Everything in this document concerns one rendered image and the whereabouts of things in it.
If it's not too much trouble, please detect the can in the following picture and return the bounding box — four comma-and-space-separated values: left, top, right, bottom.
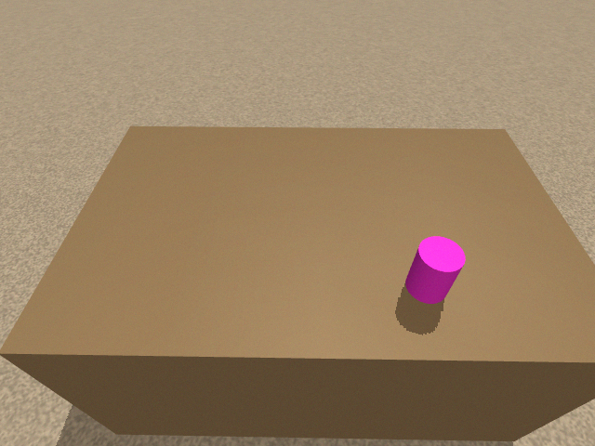
405, 236, 466, 304

